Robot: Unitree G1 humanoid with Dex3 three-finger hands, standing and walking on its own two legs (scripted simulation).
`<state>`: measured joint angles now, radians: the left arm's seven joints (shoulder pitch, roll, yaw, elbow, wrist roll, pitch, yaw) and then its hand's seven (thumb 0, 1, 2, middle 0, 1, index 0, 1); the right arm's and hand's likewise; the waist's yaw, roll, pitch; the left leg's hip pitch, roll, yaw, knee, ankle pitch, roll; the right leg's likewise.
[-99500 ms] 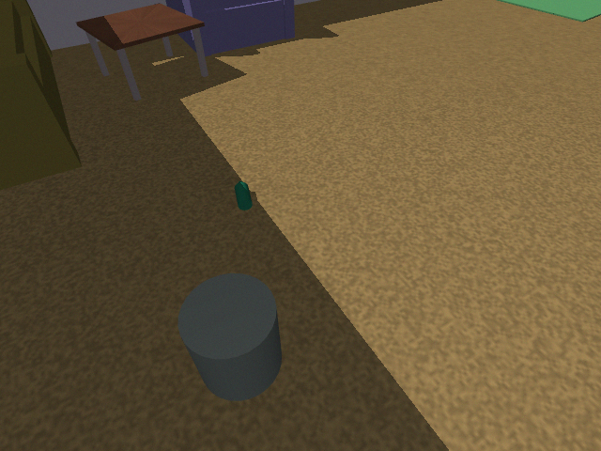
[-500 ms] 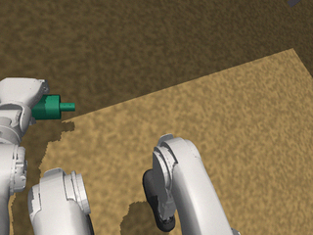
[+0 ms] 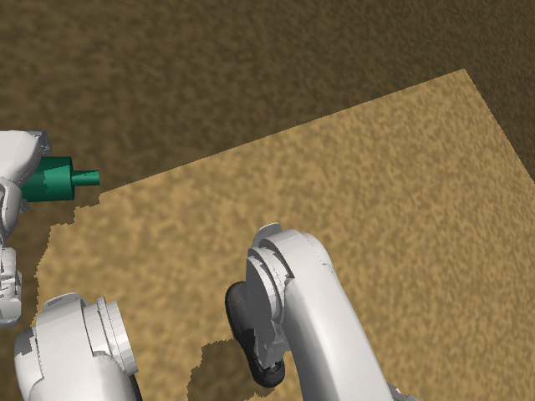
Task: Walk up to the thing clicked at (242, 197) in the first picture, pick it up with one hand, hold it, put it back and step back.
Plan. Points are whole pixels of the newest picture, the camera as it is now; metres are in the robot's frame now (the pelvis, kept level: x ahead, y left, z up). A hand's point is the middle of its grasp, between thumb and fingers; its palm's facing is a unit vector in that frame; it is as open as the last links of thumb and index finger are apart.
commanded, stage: rest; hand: left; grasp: from above
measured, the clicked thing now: (34, 179) +0.49 +0.20 -0.27
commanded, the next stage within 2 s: open in 0.18 s
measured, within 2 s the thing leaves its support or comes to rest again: rests again in 0.68 s
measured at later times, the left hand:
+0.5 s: hand (14, 185) +0.48 +0.22 -0.23, palm faces -0.48 -0.01 -0.88, open 10.1 cm
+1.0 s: hand (14, 180) +0.49 +0.22 -0.24, palm faces -0.47 -0.02 -0.88, open 11.9 cm
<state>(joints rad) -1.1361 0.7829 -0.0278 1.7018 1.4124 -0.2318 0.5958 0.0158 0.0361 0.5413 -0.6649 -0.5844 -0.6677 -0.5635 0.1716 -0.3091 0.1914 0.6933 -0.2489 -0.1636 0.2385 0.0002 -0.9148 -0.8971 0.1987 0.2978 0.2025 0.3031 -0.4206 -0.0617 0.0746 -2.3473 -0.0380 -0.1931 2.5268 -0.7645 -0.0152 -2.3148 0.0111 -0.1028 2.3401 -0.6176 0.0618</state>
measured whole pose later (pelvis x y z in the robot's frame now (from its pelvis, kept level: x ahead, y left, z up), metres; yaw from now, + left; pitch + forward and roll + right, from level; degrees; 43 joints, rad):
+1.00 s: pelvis -0.01 +0.00 +0.00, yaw -2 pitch +31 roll -14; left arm -1.17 0.86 -0.03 1.74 1.37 -0.19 0.59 0.00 -0.21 0.87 -0.29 -0.92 -0.31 -0.90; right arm 0.15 -0.34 0.26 0.63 -0.25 -0.21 0.27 0.00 -0.92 -0.90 0.20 0.30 0.20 0.30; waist -0.45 -0.08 0.13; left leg -2.34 -0.03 -0.22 2.52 -0.75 -0.01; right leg -2.29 0.02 -0.13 2.31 -0.59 0.07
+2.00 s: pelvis -0.01 -0.01 +0.07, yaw +7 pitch +35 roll -4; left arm -1.15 0.47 -0.14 1.45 1.03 0.08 0.20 0.00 -0.51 1.01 -0.11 -0.97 -0.09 -0.98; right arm 0.17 -0.32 0.05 0.71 -0.10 -0.01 0.20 0.00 -0.91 -0.90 0.20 0.30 0.20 0.30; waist -0.27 0.07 -0.10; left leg -2.18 -0.03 -0.09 2.26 -0.69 -0.02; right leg -2.19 0.00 -0.03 2.16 -0.58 0.02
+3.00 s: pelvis -0.01 +0.00 +0.17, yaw +8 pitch +33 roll -6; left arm -0.43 0.44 -0.02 0.63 0.53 0.13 0.07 0.01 0.77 0.90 -0.22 -0.35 -0.21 -0.34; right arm 0.16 -0.29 -0.03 0.60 0.00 0.05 0.05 0.01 -0.91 -0.90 0.20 0.30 0.20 0.30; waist -0.09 0.04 -0.21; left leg -1.85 -0.03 -0.09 1.94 -0.67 0.00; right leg -1.83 -0.03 -0.04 1.84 -0.58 0.04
